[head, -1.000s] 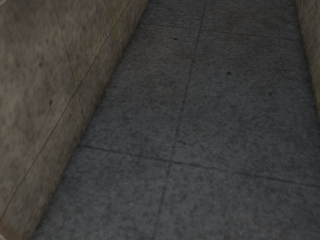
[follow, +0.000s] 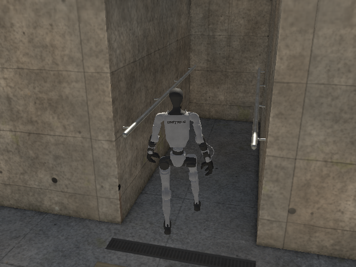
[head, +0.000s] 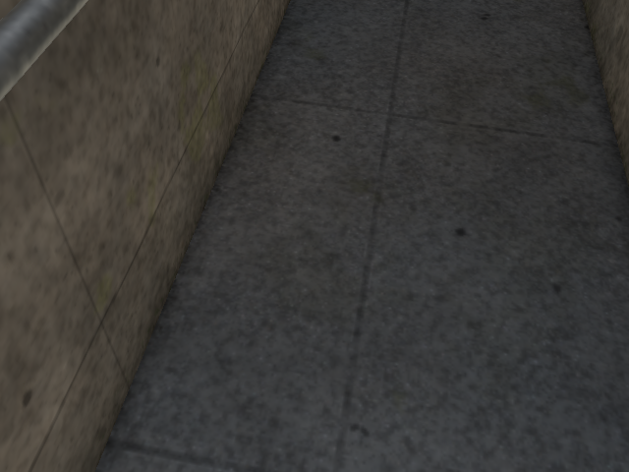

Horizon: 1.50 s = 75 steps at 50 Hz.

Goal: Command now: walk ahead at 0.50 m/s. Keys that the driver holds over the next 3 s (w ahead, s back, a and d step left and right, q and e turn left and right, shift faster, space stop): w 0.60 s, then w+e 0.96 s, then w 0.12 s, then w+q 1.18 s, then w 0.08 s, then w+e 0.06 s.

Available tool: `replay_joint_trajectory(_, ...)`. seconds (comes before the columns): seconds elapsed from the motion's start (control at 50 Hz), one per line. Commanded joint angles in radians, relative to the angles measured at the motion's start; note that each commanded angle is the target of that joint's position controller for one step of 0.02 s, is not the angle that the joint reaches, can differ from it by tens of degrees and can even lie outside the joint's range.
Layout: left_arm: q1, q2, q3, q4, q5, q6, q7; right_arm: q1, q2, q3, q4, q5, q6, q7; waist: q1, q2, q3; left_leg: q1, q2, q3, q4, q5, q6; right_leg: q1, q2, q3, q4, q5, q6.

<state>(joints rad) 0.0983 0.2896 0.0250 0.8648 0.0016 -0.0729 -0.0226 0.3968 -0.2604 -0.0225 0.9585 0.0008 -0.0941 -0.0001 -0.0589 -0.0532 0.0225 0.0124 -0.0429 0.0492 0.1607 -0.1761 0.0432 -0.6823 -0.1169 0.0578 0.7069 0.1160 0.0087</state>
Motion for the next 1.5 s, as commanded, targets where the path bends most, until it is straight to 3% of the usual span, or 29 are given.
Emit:
replay_joint_trajectory(0.02, -0.136, 0.058, 0.005, -0.096, -0.004, -0.019, -0.014, 0.046, -0.177, -0.036, -0.027, 0.002, -0.002, -0.011, -0.010, 0.122, 0.082, -0.015, 0.272, -0.118, -0.072, 0.102, 0.146, -0.013, 0.037, -0.034, -0.102, 0.037, 0.001)
replay_joint_trajectory(0.12, -0.157, 0.081, 0.009, -0.142, -0.011, -0.032, -0.040, 0.037, -0.187, -0.040, -0.027, 0.007, 0.019, -0.021, 0.019, 0.177, 0.096, 0.065, 0.318, -0.117, 0.044, 0.206, 0.099, 0.057, 0.064, -0.047, -0.180, -0.134, -0.053)
replay_joint_trajectory(0.18, 0.196, 0.173, 0.062, -0.053, -0.012, -0.044, -0.032, -0.010, -0.209, -0.043, -0.042, 0.003, 0.040, -0.024, 0.201, 0.162, -0.109, -0.056, 0.244, -0.042, 0.467, 0.583, 0.043, 0.531, 0.133, -0.090, -0.189, -0.182, -0.123)
replay_joint_trajectory(0.2, 0.366, 0.283, 0.091, -0.009, -0.013, -0.032, -0.009, 0.034, -0.150, -0.019, -0.088, -0.025, 0.027, -0.020, 0.223, -0.035, -0.276, -0.297, 0.167, 0.007, 0.848, 0.229, 0.006, 0.851, -0.086, 0.183, -0.154, -0.145, -0.191)
replay_joint_trajectory(0.22, 0.356, 0.326, 0.092, 0.009, -0.010, -0.031, -0.017, 0.202, 0.021, 0.026, -0.073, -0.006, -0.003, -0.004, 0.118, -0.327, -0.394, -0.639, -0.013, -0.097, 1.155, -0.420, -0.032, 1.086, -0.262, 0.680, -0.334, -0.362, -0.358)
replay_joint_trajectory(0.24, 0.305, 0.211, 0.068, -0.007, -0.019, -0.037, -0.013, 0.102, -0.121, -0.005, -0.069, 0.033, -0.030, -0.003, 0.161, -0.160, -0.287, -0.739, 0.045, -0.192, 1.267, -0.396, -0.016, 0.987, -0.248, 0.680, -0.414, -0.389, -0.314)
replay_joint_trajectory(0.26, 0.236, 0.168, 0.056, -0.018, -0.016, -0.041, -0.007, -0.010, -0.181, -0.021, -0.107, 0.049, -0.042, -0.005, 0.150, -0.097, -0.163, -0.772, 0.097, -0.148, 1.277, -0.318, -0.001, 0.858, -0.215, 0.490, -0.398, -0.276, -0.263)
replay_joint_trajectory(0.28, 0.155, 0.146, 0.046, -0.029, -0.010, -0.041, -0.008, -0.050, -0.178, -0.023, -0.113, 0.036, -0.040, -0.017, 0.115, -0.005, -0.116, -0.721, 0.150, -0.127, 1.206, -0.225, -0.008, 0.719, -0.168, 0.357, -0.405, -0.134, -0.232)
replay_joint_trajectory(0.38, 0.092, 0.123, 0.042, 0.007, -0.003, -0.053, -0.011, -0.049, -0.112, -0.031, -0.109, 0.006, 0.009, -0.018, 0.021, -0.020, -0.043, -0.580, 0.207, -0.107, 0.992, -0.091, -0.031, 0.483, -0.074, 0.138, -0.532, 0.011, -0.254)
replay_joint_trajectory(0.46, 0.111, 0.142, 0.047, 0.027, -0.002, -0.043, 0.012, -0.193, -0.110, -0.021, -0.166, -0.009, 0.008, -0.020, 0.058, -0.003, 0.015, -0.617, 0.203, -0.072, 0.693, 0.080, -0.066, 0.513, -0.029, 0.058, -0.577, 0.047, -0.249)
replay_joint_trajectory(0.56, 0.197, 0.190, 0.059, 0.057, -0.021, -0.030, 0.005, -0.373, -0.092, 0.008, -0.216, 0.018, -0.015, 0.002, 0.141, 0.033, 0.057, -0.571, 0.144, -0.031, 0.384, 0.191, -0.052, 0.642, -0.053, 0.052, -0.597, -0.049, -0.246)
replay_joint_trajectory(0.62, 0.247, 0.197, 0.061, 0.068, -0.020, 0.003, 0.012, -0.386, -0.145, -0.004, -0.222, 0.014, -0.030, 0.028, 0.129, 0.028, 0.053, -0.583, 0.131, -0.046, 0.332, 0.160, -0.015, 0.783, -0.095, 0.079, -0.543, 0.079, -0.235)
replay_joint_trajectory(0.68, 0.178, 0.186, 0.048, 0.041, -0.004, 0.024, 0.015, -0.155, -0.218, -0.038, -0.170, 0.002, -0.017, 0.001, -0.024, 0.010, -0.125, -0.219, 0.060, -0.002, 0.269, 0.074, 0.026, 0.740, -0.021, 0.054, -0.249, 0.354, -0.181)
replay_joint_trajectory(0.7, 0.164, 0.130, 0.026, 0.030, 0.007, 0.015, 0.012, 0.001, -0.272, -0.061, -0.139, -0.012, -0.009, -0.009, -0.097, 0.045, -0.246, 0.043, 0.190, -0.132, 0.312, 0.064, 0.087, 0.574, 0.042, 0.023, -0.012, 0.194, -0.146)
replay_joint_trajectory(0.72, 0.239, 0.050, 0.004, 0.003, -0.003, -0.009, 0.001, 0.082, -0.351, -0.082, -0.122, -0.040, 0.000, -0.011, -0.065, 0.261, -0.304, 0.323, 0.414, -0.525, 0.235, -0.045, 0.225, 0.193, 0.204, -0.028, 0.327, -0.266, -0.081)
replay_joint_trajectory(0.74, 0.229, 0.102, 0.011, 0.023, -0.025, -0.027, -0.004, 0.068, -0.261, -0.061, -0.114, -0.045, 0.000, -0.003, -0.066, 0.261, -0.280, 0.299, 0.482, -0.720, 0.117, -0.175, 0.256, 0.037, 0.220, 0.094, 0.503, -0.723, -0.083)
replay_joint_trajectory(0.76, 0.214, 0.169, 0.029, 0.017, -0.055, -0.034, -0.009, -0.026, -0.207, -0.046, -0.135, -0.028, -0.002, -0.001, -0.039, 0.211, -0.156, 0.192, 0.473, -0.590, 0.088, -0.270, 0.219, -0.039, 0.148, 0.112, 0.565, -0.670, -0.094)
replay_joint_trajectory(0.82, 0.188, 0.121, 0.031, 0.018, -0.025, -0.002, 0.003, -0.169, -0.149, -0.038, -0.120, -0.005, -0.023, -0.004, 0.040, 0.127, 0.011, -0.087, 0.370, -0.298, -0.004, -0.077, 0.125, 0.040, 0.037, 0.079, 0.415, -0.447, -0.057)
replay_joint_trajectory(0.92, 0.196, 0.070, 0.037, -0.029, -0.017, 0.049, 0.018, -0.176, -0.194, -0.065, -0.073, -0.018, -0.043, 0.011, 0.063, 0.174, 0.016, -0.155, 0.316, -0.020, -0.028, 0.231, 0.131, 0.079, 0.012, 0.034, 0.279, -0.248, 0.018)
replay_joint_trajectory(1.04, 0.010, 0.022, 0.037, -0.135, 0.002, 0.055, -0.006, -0.092, -0.224, -0.081, -0.071, 0.003, -0.016, -0.029, 0.008, 0.161, 0.087, -0.104, 0.331, 0.091, 0.011, 0.111, 0.087, 0.049, 0.026, -0.058, 0.044, -0.054, 0.010)
replay_joint_trajectory(1.14, 0.007, 0.054, 0.058, -0.186, -0.026, 0.059, -0.037, -0.152, -0.251, -0.099, -0.102, 0.023, 0.023, -0.028, 0.050, 0.195, 0.082, -0.024, 0.376, 0.136, 0.071, 0.216, 0.056, 0.137, 0.039, -0.116, -0.034, -0.254, -0.083)
replay_joint_trajectory(1.2, 0.376, 0.202, 0.143, -0.092, -0.033, 0.061, -0.013, -0.133, -0.211, -0.088, -0.119, 0.022, 0.035, -0.018, 0.242, 0.019, -0.146, -0.185, 0.287, 0.206, 0.695, 0.458, -0.022, 0.675, 0.156, -0.119, -0.102, -0.262, -0.187)
replay_joint_trajectory(1.22, 0.366, 0.344, 0.165, -0.082, -0.037, 0.055, 0.000, -0.033, -0.043, -0.038, -0.167, -0.037, 0.017, -0.015, 0.109, -0.329, -0.172, -0.570, 0.110, 0.159, 1.090, -0.352, -0.095, 0.892, -0.071, 0.392, -0.207, -0.368, -0.328)
replay_joint_trajectory(1.24, 0.355, 0.300, 0.142, -0.152, -0.026, 0.026, -0.012, -0.044, -0.102, -0.038, -0.190, 0.010, -0.028, -0.002, 0.131, -0.273, -0.372, -0.728, 0.025, -0.105, 1.276, -0.473, -0.089, 1.020, -0.215, 0.855, -0.461, -0.629, -0.459)
replay_joint_trajectory(1.26, 0.351, 0.176, 0.109, -0.146, -0.026, 0.001, -0.018, -0.186, -0.203, -0.067, -0.190, 0.066, -0.053, 0.006, 0.188, -0.113, -0.251, -0.842, 0.078, -0.151, 1.262, -0.362, -0.050, 0.987, -0.201, 0.742, -0.478, -0.609, -0.378)
replay_joint_trajectory(1.3, 0.264, 0.128, 0.090, -0.164, -0.023, -0.004, -0.010, -0.227, -0.194, -0.067, -0.199, 0.013, -0.063, -0.002, 0.127, -0.032, -0.121, -0.798, 0.154, -0.159, 1.120, -0.215, -0.013, 0.764, -0.138, 0.524, -0.436, -0.417, -0.304)
replay_joint_trajectory(1.34, 0.182, 0.075, 0.068, -0.202, 0.008, -0.010, 0.006, -0.200, -0.183, -0.075, -0.170, 0.012, -0.044, 0.000, 0.069, -0.037, -0.077, -0.666, 0.186, -0.169, 1.015, -0.119, -0.003, 0.600, -0.093, 0.419, -0.497, -0.334, -0.283)
replay_joint_trajectory(1.44, 0.266, 0.155, 0.086, -0.177, -0.023, -0.016, 0.035, -0.370, -0.105, -0.059, -0.231, -0.038, -0.018, -0.001, 0.076, 0.051, -0.006, -0.670, 0.100, -0.119, 0.698, 0.128, -0.080, 0.517, -0.021, 0.263, -0.534, -0.088, -0.269)
replay_joint_trajectory(1.5, 0.299, 0.143, 0.076, -0.161, -0.012, 0.002, 0.050, -0.449, -0.087, -0.051, -0.261, -0.024, -0.022, 0.017, 0.095, -0.007, 0.018, -0.656, 0.064, -0.123, 0.509, 0.282, -0.094, 0.513, 0.001, 0.259, -0.554, -0.254, -0.242)
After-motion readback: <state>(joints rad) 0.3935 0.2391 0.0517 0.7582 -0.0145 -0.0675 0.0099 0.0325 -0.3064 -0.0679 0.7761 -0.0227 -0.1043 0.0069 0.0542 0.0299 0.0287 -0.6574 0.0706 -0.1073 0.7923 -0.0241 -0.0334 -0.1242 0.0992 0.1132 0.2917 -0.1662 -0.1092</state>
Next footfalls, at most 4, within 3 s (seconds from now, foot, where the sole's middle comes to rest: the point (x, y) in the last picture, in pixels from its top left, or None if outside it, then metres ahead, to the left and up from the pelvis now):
0.18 right None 0.29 -0.16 -0.79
0.70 left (288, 452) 0.55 0.02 -0.79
1.20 right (426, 356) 0.77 -0.31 -0.79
1.76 left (402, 236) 1.15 -0.31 -0.79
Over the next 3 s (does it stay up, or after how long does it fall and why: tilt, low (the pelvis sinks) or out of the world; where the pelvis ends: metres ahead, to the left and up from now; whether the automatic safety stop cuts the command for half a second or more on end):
stays up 1.58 -0.47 0.00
